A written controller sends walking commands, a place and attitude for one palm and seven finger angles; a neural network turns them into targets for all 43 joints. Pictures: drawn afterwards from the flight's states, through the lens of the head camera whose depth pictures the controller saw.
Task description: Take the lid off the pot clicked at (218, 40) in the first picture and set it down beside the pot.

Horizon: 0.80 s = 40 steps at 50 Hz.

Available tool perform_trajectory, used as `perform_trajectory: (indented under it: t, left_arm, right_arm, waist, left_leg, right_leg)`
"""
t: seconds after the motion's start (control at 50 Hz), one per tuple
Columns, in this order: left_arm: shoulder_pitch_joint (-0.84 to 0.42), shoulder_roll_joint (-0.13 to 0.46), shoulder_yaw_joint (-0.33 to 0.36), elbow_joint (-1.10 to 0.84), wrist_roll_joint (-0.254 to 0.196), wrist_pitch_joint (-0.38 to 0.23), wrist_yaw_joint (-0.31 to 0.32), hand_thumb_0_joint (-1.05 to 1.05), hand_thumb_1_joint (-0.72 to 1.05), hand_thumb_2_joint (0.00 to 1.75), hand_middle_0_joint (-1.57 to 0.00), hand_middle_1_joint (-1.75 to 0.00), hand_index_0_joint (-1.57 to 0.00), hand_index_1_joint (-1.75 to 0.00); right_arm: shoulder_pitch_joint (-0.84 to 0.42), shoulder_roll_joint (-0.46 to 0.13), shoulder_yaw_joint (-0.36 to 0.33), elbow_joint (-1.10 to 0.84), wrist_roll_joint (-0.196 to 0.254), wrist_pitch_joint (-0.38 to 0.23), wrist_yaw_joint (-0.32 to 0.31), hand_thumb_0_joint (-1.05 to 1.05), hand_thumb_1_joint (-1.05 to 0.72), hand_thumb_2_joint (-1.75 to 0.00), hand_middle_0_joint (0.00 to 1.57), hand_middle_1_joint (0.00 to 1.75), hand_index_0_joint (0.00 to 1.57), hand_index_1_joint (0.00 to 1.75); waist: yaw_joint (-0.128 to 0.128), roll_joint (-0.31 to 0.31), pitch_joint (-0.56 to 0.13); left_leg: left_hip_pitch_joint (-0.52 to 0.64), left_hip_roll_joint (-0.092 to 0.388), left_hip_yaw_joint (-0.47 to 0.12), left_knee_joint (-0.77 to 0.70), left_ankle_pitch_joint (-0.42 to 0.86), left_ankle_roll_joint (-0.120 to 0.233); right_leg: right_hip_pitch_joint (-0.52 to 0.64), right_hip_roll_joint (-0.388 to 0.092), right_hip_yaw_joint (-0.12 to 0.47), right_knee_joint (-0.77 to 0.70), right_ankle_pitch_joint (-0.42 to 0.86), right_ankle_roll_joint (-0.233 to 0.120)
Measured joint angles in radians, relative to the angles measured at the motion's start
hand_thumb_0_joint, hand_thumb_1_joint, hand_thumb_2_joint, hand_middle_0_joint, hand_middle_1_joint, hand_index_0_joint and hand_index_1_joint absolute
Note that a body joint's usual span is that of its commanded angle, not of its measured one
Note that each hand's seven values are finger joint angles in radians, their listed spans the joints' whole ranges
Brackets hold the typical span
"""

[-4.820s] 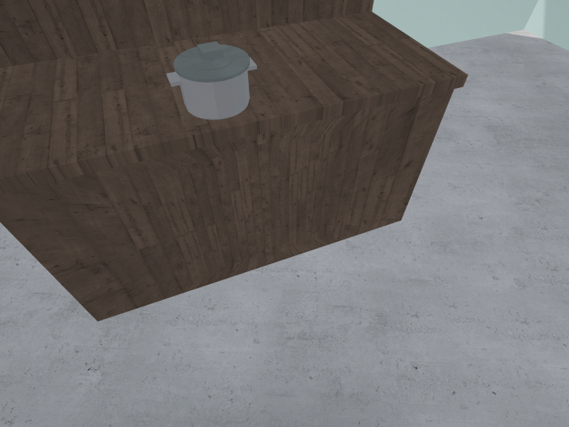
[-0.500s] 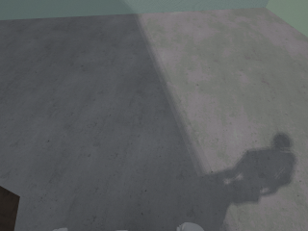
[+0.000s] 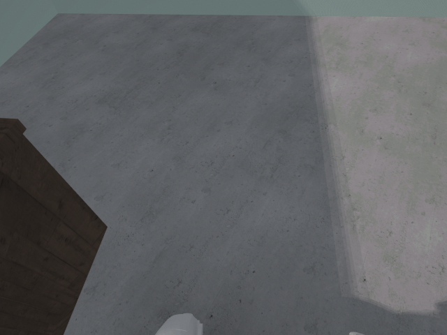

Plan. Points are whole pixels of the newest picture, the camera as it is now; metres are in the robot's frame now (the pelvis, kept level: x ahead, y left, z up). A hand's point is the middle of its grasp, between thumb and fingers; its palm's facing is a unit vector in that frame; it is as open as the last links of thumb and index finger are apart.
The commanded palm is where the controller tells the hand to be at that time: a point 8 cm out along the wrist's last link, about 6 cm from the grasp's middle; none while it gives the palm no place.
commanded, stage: turn to face it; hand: left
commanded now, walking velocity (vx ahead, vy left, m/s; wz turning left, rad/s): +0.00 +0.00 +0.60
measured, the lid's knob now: out of the picture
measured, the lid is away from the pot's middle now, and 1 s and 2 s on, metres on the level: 0.01 0.01 0.01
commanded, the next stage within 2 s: none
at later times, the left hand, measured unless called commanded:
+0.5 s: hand out of the picture +0.03 +0.27 -0.15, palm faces +0.32 -0.90 -0.31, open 7.4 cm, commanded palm none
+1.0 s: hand out of the picture -0.11 +0.21 -0.18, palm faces +0.62 -0.73 -0.27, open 7.4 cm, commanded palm none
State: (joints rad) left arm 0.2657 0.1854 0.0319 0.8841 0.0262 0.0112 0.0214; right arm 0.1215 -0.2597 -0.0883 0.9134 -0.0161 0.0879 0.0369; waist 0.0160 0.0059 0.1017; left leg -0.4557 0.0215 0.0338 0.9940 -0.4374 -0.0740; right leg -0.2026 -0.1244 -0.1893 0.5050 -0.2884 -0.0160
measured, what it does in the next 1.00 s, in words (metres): steps on the spot, turning left: left foot, then right foot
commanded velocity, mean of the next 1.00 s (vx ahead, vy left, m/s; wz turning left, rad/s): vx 0.00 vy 0.00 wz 0.60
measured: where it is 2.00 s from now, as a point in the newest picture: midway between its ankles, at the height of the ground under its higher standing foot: outside the picture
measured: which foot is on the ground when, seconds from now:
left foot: up 0.00-0.14, down 0.16-0.56, up 0.58-0.98, down 1.00-1.00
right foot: down 0.00-0.16, up 0.18-0.54, down 0.56-1.00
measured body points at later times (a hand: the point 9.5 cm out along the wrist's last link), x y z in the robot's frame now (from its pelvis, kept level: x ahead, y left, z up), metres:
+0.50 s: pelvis -0.01 +0.02 -0.01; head +0.03 +0.02 +0.44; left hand +0.02 +0.32 -0.13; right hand +0.14 -0.21 -0.15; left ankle -0.02 +0.14 -0.74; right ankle +0.04 -0.11 -0.72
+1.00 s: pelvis -0.02 +0.01 -0.02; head +0.01 +0.04 +0.43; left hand -0.15 +0.25 -0.16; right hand +0.24 -0.13 -0.14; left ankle -0.08 +0.11 -0.75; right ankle +0.05 -0.10 -0.74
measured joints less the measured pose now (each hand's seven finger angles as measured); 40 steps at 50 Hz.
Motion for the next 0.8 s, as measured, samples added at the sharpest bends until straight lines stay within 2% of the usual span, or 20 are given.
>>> perform_trajectory:
  t: [0.1,0.14,0.16,0.18,0.22,0.26,0.32,0.44,0.5,0.54,0.56,0.58,0.62,0.66,0.7,0.74,0.8]
  left_arm:
    - [0.008,0.019,0.01,0.014,0.003,0.009,-0.004,0.01,0.9,0.9,-0.21,-0.3,-0.21,-0.3]
    - [0.013,0.033,0.02,0.022,-0.001,0.015,-0.006,0.01,0.9,0.9,-0.21,-0.3,-0.21,-0.3]
    - [0.023,0.039,0.025,0.021,-0.005,0.019,-0.008,0.01,0.9,0.9,-0.21,-0.3,-0.21,-0.3]
    - [0.017,0.052,0.031,0.027,-0.009,0.027,-0.01,0.01,0.9,0.9,-0.21,-0.3,-0.21,-0.3]
    - [-0.008,0.076,0.042,0.038,-0.008,0.051,-0.005,0.01,0.9,0.9,-0.21,-0.3,-0.21,-0.3]
    - [-0.034,0.086,0.051,0.044,-0.01,0.062,-0.002,0.01,0.9,0.9,-0.21,-0.3,-0.2,-0.3]
    - [-0.061,0.093,0.055,0.032,-0.011,0.056,-0.009,0.01,0.91,0.9,-0.2,-0.3,-0.2,-0.3]
    - [-0.097,0.087,0.051,-0.004,-0.014,0.051,-0.009,0.01,0.91,0.9,-0.2,-0.3,-0.2,-0.3]
    - [-0.113,0.077,0.044,-0.019,-0.018,0.043,-0.007,0.01,0.91,0.9,-0.2,-0.3,-0.2,-0.3]
    - [-0.118,0.069,0.037,-0.031,-0.021,0.032,-0.006,0.01,0.91,0.9,-0.2,-0.3,-0.2,-0.3]
    - [-0.119,0.063,0.033,-0.037,-0.02,0.022,-0.005,0.01,0.91,0.9,-0.2,-0.3,-0.2,-0.3]
    - [-0.122,0.051,0.029,-0.039,-0.016,0.014,-0.003,0.01,0.91,0.9,-0.2,-0.3,-0.2,-0.3]
    - [-0.118,0.032,0.018,-0.045,-0.013,0.005,0.0,0.01,0.9,0.9,-0.2,-0.3,-0.2,-0.3]
    - [-0.106,0.018,0.011,-0.048,-0.012,0.002,0.002,0.01,0.9,0.9,-0.2,-0.3,-0.2,-0.3]
    - [-0.094,0.009,0.006,-0.044,-0.01,0.003,0.003,0.01,0.9,0.9,-0.21,-0.3,-0.2,-0.3]
    - [-0.082,0.004,0.002,-0.037,-0.007,0.004,0.003,0.01,0.9,0.9,-0.21,-0.3,-0.2,-0.3]
    - [-0.067,0.003,-0.002,-0.026,-0.004,0.004,0.001,0.01,0.9,0.9,-0.21,-0.3,-0.21,-0.3]
  right_arm:
    - [-0.039,0.008,0.013,-0.006,0.006,-0.01,-0.001,0.01,-0.91,-0.9,0.2,0.3,0.2,0.3]
    - [-0.044,0.01,0.018,-0.018,0.005,-0.022,-0.001,0.01,-0.91,-0.9,0.2,0.3,0.2,0.3]
    - [-0.04,0.003,0.021,-0.03,0.003,-0.033,0.001,0.01,-0.91,-0.9,0.2,0.3,0.2,0.3]
    - [-0.043,0.007,0.019,-0.034,0.002,-0.045,-0.001,0.01,-0.91,-0.9,0.2,0.3,0.2,0.3]
    - [-0.04,0.018,0.024,-0.04,0.004,-0.06,-0.007,0.01,-0.91,-0.9,0.2,0.3,0.2,0.3]
    - [-0.023,0.023,0.029,-0.042,0.002,-0.065,-0.017,0.01,-0.91,-0.9,0.2,0.3,0.2,0.3]
    - [0.002,0.026,0.032,-0.031,0.0,-0.057,-0.023,0.01,-0.9,-0.9,0.2,0.3,0.2,0.3]
    - [0.047,0.027,0.026,-0.013,-0.004,-0.044,-0.021,0.01,-0.9,-0.9,0.2,0.3,0.21,0.3]
    - [0.066,0.023,0.019,-0.006,-0.006,-0.039,-0.02,0.01,-0.9,-0.9,0.2,0.3,0.21,0.3]
    - [0.079,0.018,0.013,-0.003,-0.003,-0.034,-0.021,0.01,-0.9,-0.9,0.2,0.3,0.21,0.3]
    - [0.086,0.012,0.01,-0.002,0.0,-0.032,-0.021,0.01,-0.9,-0.9,0.2,0.3,0.21,0.3]
    - [0.086,0.004,0.004,0.003,0.004,-0.028,-0.022,0.01,-0.9,-0.9,0.2,0.3,0.21,0.3]
    - [0.091,-0.004,-0.006,0.012,0.001,-0.017,-0.023,0.01,-0.9,-0.9,0.2,0.3,0.21,0.3]
    - [0.092,-0.011,-0.012,0.02,-0.002,-0.009,-0.017,0.01,-0.9,-0.9,0.2,0.3,0.2,0.3]
    - [0.089,-0.015,-0.014,0.023,-0.003,-0.005,-0.009,0.01,-0.91,-0.9,0.2,0.3,0.2,0.3]
    - [0.085,-0.014,-0.013,0.024,-0.003,-0.002,-0.004,0.01,-0.91,-0.9,0.2,0.3,0.2,0.3]
    - [0.07,-0.011,-0.009,0.027,-0.002,0.003,0.001,0.01,-0.91,-0.9,0.2,0.3,0.2,0.3]
  waist:
    - [0.023,-0.027,0.007]
    - [0.025,-0.037,0.001]
    - [0.024,-0.03,-0.011]
    - [0.02,-0.042,-0.011]
    - [0.023,-0.063,0.002]
    - [0.018,-0.059,0.002]
    - [0.012,-0.048,-0.005]
    - [-0.014,-0.019,-0.025]
    - [-0.033,0.004,-0.028]
    - [-0.042,0.018,-0.032]
    - [-0.043,0.028,-0.036]
    - [-0.044,0.047,-0.03]
    - [-0.049,0.056,-0.026]
    - [-0.048,0.053,-0.024]
    - [-0.049,0.047,-0.021]
    - [-0.049,0.035,-0.018]
    - [-0.041,0.015,-0.012]
  left_leg:
    - [0.101,0.005,0.042,-0.206,-0.008,0.014]
    - [0.162,0.001,0.064,-0.349,0.068,0.025]
    - [0.197,0.006,0.063,-0.432,0.143,0.05]
    - [0.187,-0.005,0.058,-0.428,0.144,0.08]
    - [0.171,-0.021,0.043,-0.389,0.122,0.103]
    - [0.176,-0.027,0.018,-0.403,0.129,0.104]
    - [0.196,-0.039,-0.015,-0.459,0.168,0.102]
    - [0.195,-0.062,-0.075,-0.506,0.207,0.098]
    - [0.175,-0.07,-0.111,-0.487,0.206,0.085]
    - [0.152,-0.078,-0.136,-0.455,0.195,0.072]
    - [0.135,-0.083,-0.149,-0.426,0.183,0.063]
    - [0.113,-0.08,-0.156,-0.37,0.126,0.058]
    - [0.047,-0.088,-0.129,-0.173,-0.011,0.047]
    - [-0.01,-0.078,-0.089,0.023,-0.024,0.035]
    - [-0.04,-0.054,-0.057,0.133,0.007,0.02]
    - [-0.042,-0.03,-0.035,0.152,0.025,0.007]
    - [-0.015,-0.003,-0.013,0.084,0.021,-0.004]
  right_leg:
    - [-0.014,-0.036,-0.053,0.04,-0.021,0.02]
    - [-0.029,-0.054,-0.077,0.084,-0.045,0.036]
    - [-0.052,-0.058,-0.086,0.132,-0.064,0.046]
    - [-0.088,-0.066,-0.058,0.217,-0.133,0.064]
    - [-0.165,-0.044,0.036,0.41,-0.229,0.085]
    - [-0.227,-0.013,0.096,0.544,-0.214,0.097]
    - [-0.278,0.01,0.144,0.599,-0.131,0.106]
    - [-0.249,0.043,0.184,0.429,-0.11,0.107]
    - [-0.189,0.072,0.188,0.288,-0.117,0.097]
    - [-0.126,0.092,0.18,0.157,-0.066,0.09]
    - [-0.095,0.098,0.171,0.085,-0.028,0.069]
    - [-0.089,0.104,0.155,0.079,-0.013,0.038]
    - [-0.075,0.087,0.124,0.082,-0.016,0.002]
    - [-0.048,0.067,0.1,0.058,-0.012,-0.007]
    - [-0.023,0.051,0.078,0.031,-0.003,-0.007]
    - [-0.004,0.035,0.055,0.011,0.003,-0.006]
    - [0.011,0.012,0.021,-0.001,0.005,-0.003]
